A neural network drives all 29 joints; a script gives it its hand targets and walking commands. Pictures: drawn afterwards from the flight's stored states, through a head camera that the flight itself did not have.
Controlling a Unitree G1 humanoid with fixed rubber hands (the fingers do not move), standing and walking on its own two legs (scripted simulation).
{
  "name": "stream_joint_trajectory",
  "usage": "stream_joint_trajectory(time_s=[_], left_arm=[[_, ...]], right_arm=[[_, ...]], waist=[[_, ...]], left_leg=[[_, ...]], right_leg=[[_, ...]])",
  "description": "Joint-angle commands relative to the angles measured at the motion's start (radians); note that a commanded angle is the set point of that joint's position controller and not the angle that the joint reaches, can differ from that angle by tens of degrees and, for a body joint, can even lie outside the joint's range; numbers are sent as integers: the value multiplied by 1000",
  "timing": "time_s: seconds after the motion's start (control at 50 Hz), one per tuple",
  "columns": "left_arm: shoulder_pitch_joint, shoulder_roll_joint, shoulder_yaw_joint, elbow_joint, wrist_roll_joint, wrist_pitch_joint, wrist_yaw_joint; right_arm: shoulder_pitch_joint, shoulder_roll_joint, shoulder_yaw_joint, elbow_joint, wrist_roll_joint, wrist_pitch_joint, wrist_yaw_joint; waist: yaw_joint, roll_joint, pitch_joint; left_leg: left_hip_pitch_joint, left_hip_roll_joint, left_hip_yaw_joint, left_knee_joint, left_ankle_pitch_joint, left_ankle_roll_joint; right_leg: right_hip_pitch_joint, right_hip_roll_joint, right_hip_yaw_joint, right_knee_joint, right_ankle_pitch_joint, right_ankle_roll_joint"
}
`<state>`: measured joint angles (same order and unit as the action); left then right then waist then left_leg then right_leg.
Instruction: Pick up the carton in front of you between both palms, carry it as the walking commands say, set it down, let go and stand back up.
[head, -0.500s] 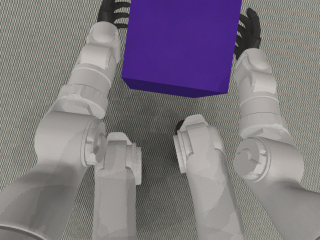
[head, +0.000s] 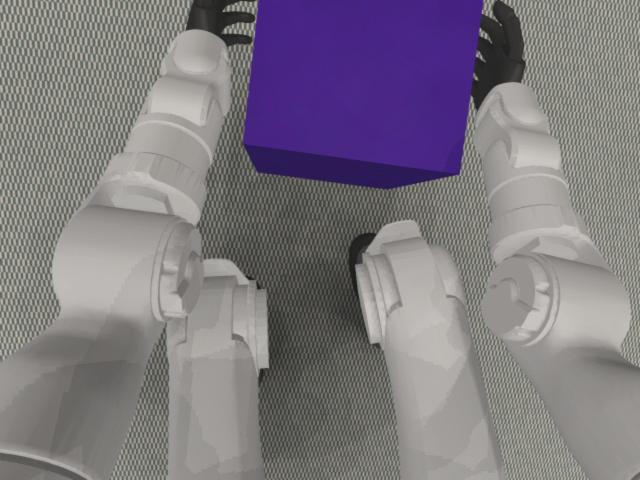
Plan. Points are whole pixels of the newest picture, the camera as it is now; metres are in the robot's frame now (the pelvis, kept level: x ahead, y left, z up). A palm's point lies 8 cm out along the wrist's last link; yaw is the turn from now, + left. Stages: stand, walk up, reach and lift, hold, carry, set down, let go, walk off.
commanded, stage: set down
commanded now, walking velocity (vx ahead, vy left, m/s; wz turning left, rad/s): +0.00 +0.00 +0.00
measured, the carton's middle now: (344, 93) +0.48 -0.10 -0.24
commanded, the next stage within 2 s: let go in 1.50 s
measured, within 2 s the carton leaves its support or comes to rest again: rests again in 0.26 s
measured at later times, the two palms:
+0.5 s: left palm (192, 52) +0.54 +0.07 -0.20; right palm (527, 98) +0.44 -0.31 -0.19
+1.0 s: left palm out of the picture +0.56 +0.06 -0.02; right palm out of the picture +0.44 -0.30 -0.02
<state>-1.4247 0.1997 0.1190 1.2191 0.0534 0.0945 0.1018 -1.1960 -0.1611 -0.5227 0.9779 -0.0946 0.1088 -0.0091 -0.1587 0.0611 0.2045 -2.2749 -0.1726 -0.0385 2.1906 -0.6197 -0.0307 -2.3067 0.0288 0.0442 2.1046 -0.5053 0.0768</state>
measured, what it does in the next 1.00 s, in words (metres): rises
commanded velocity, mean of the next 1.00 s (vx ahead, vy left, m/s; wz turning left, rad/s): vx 0.00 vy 0.00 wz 0.00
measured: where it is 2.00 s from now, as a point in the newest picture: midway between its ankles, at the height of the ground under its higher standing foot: (311, 332)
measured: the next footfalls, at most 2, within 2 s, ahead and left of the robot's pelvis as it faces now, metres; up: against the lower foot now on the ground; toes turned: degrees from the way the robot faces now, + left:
none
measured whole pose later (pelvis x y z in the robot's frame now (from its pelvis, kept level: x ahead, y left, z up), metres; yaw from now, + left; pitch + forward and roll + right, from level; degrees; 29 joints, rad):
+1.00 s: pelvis +0.01 -0.01 +0.09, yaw -2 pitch +44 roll +1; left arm -1.22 0.29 0.11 0.98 -0.02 0.14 0.09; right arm -1.00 -0.22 -0.33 0.81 0.12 0.10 -0.06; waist -0.16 0.04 -0.01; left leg -2.06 -0.06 -0.02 1.89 -0.60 -0.01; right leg -2.14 0.03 0.03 1.81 -0.45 0.02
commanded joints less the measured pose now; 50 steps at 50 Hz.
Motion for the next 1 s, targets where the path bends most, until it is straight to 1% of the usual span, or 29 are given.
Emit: stream_joint_trajectory(time_s=[0.0,0.06,0.1,0.12,0.14,0.16,0.18,0.2,0.22,0.24,0.28,0.34,0.4,0.44,0.48,0.5,0.52,0.56,0.6,0.62,0.66,0.7,0.74,0.8,0.88,0.94,0.98], left_arm=[[-321,-578,-129,-36,-11,-24,-163],[-329,-511,-130,-38,-16,-30,-154],[-314,-392,-121,-49,-19,-39,-129],[-297,-289,-112,-56,-23,-46,-106],[-277,-145,-105,-65,-34,-54,-74],[-236,68,-82,-69,-48,-63,-26],[-223,143,-94,-65,-75,-62,1],[-218,191,-99,-62,-92,-57,13],[-225,204,-116,-73,-115,-55,16],[-228,194,-149,-77,-145,-54,13],[-242,171,-192,-115,-189,-60,3],[-265,144,-232,-223,-234,-70,-3],[-276,188,-224,-342,-250,-70,7],[-255,228,-210,-405,-245,-59,16],[-219,247,-193,-450,-230,-38,26],[-193,244,-181,-463,-218,-24,30],[-168,238,-167,-478,-203,-9,33],[-119,224,-130,-497,-174,20,35],[-76,204,-101,-482,-152,45,29],[-58,195,-87,-458,-142,55,23],[-28,190,-49,-385,-122,66,9],[-29,193,-24,-347,-111,58,-1],[-42,191,-11,-336,-107,45,-9],[-37,188,11,-289,-87,32,-15],[2,181,16,-296,-71,28,-11],[22,172,-5,-377,-72,39,-4],[19,157,-28,-484,-80,55,-3]], right_arm=[[-454,449,224,20,22,-22,156],[-433,393,201,44,25,-36,141],[-383,279,167,67,28,-55,111],[-341,182,142,84,32,-70,85],[-284,50,112,106,36,-90,51],[-201,-143,64,131,42,-114,3],[-181,-224,50,137,60,-130,-31],[-170,-274,35,149,83,-139,-51],[-178,-295,43,149,120,-149,-60],[-191,-304,62,144,158,-160,-61],[-215,-300,111,127,214,-179,-56],[-241,-290,182,86,295,-191,-45],[-238,-302,234,4,360,-188,-44],[-210,-323,242,-67,376,-176,-50],[-151,-347,225,-121,369,-153,-59],[-112,-350,214,-137,359,-139,-64],[-73,-348,203,-154,346,-124,-69],[-30,-323,193,-213,315,-93,-79],[-19,-286,194,-261,292,-65,-86],[-17,-264,197,-267,285,-52,-87],[-34,-210,216,-252,274,-31,-83],[-38,-177,223,-234,263,-27,-74],[-34,-169,214,-242,251,-30,-68],[-36,-161,200,-231,233,-34,-59],[20,-171,180,-253,217,-34,-51],[87,-196,162,-297,211,-25,-47],[123,-218,146,-367,211,-15,-44]], waist=[[-64,96,-742],[-70,92,-734],[-76,90,-739],[-79,86,-743],[-84,82,-750],[-89,71,-757],[-101,56,-776],[-105,51,-784],[-103,46,-790],[-109,46,-800],[-107,61,-830],[-85,92,-919],[-73,112,-1112],[-77,112,-1268],[-91,111,-1391],[-98,112,-1414],[-103,109,-1420],[-101,89,-1401],[-87,58,-1313],[-77,42,-1243],[-56,1,-1087],[-40,-20,-1020],[-34,-25,-1028],[-28,-28,-1024],[-39,-16,-1139],[-62,25,-1277],[-81,69,-1386]], left_leg=[[236,3,25,-216,158,39],[245,12,22,-216,141,36],[262,23,22,-215,135,29],[275,32,23,-215,134,24],[294,42,27,-215,131,17],[316,57,31,-217,124,8],[326,68,25,-218,118,5],[333,77,19,-216,114,3],[336,85,12,-212,119,3],[339,92,4,-208,135,5],[355,101,0,-197,175,5],[421,111,7,-177,250,1],[530,116,28,-156,305,-6],[608,112,44,-146,322,-7],[677,106,60,-153,314,-4],[694,102,69,-166,295,-3],[697,96,78,-182,265,0],[665,85,95,-225,190,8],[603,77,102,-274,116,20],[558,76,104,-300,77,26],[452,74,102,-343,7,37],[401,73,101,-368,-9,38],[395,71,100,-391,11,36],[398,67,96,-424,38,35],[514,62,93,-487,91,27],[656,55,95,-531,157,18],[778,52,96,-566,214,9]], right_leg=[[396,43,-85,-114,239,-59],[399,36,-88,-113,223,-56],[412,25,-92,-111,220,-50],[423,17,-94,-110,221,-45],[435,5,-97,-109,225,-40],[450,-10,-99,-109,226,-34],[470,-21,-102,-113,229,-30],[483,-29,-102,-118,230,-29],[489,-36,-100,-121,239,-33],[491,-42,-96,-120,258,-37],[494,-54,-89,-109,309,-44],[536,-58,-79,-96,393,-48],[655,-52,-79,-96,481,-43],[762,-42,-83,-104,527,-40],[843,-31,-93,-124,537,-37],[868,-25,-99,-140,522,-35],[890,-20,-104,-158,499,-35],[927,-10,-110,-203,443,-36],[914,-2,-117,-250,370,-34],[892,1,-118,-274,326,-32],[840,5,-117,-315,233,-29],[817,11,-109,-343,192,-25],[821,14,-99,-361,213,-20],[809,16,-98,-386,246,-14],[857,17,-115,-437,303,-5],[908,22,-136,-476,372,-5],[946,29,-150,-507,424,-9]])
